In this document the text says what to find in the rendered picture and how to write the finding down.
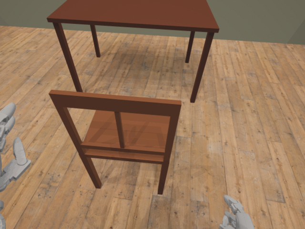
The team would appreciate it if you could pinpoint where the robot right hand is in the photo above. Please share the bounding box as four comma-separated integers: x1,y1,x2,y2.
220,195,255,229

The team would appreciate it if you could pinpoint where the robot left hand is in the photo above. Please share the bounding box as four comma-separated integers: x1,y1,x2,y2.
0,103,31,192

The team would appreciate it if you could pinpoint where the table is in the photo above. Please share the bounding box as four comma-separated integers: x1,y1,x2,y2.
47,0,219,103

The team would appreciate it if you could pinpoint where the chair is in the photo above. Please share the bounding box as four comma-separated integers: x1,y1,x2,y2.
49,90,182,195

